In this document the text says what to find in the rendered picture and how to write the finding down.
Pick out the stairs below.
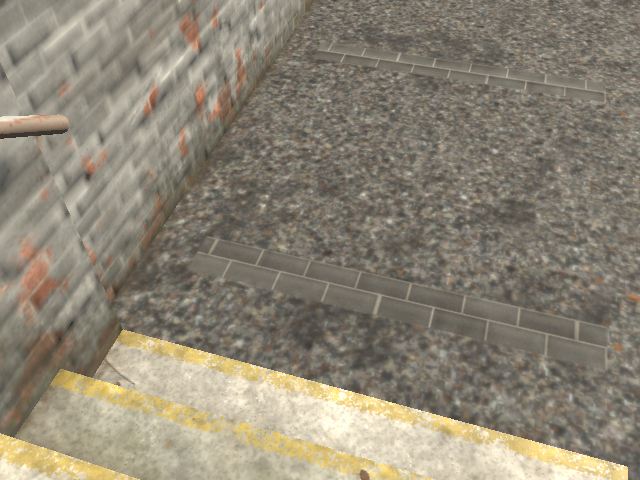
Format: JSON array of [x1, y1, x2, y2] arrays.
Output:
[[0, 329, 628, 480]]

